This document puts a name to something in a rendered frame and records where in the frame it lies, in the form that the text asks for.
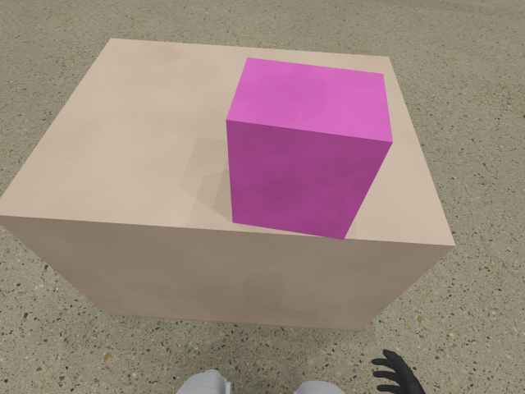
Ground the right robot hand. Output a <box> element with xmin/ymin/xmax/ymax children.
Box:
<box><xmin>372</xmin><ymin>349</ymin><xmax>426</xmax><ymax>394</ymax></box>

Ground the pedestal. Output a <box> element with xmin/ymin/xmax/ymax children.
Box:
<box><xmin>0</xmin><ymin>39</ymin><xmax>456</xmax><ymax>332</ymax></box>

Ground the carton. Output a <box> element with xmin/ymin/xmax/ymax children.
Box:
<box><xmin>226</xmin><ymin>57</ymin><xmax>393</xmax><ymax>240</ymax></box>

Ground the robot left thigh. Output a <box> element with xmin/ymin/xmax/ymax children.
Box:
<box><xmin>176</xmin><ymin>372</ymin><xmax>232</xmax><ymax>394</ymax></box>

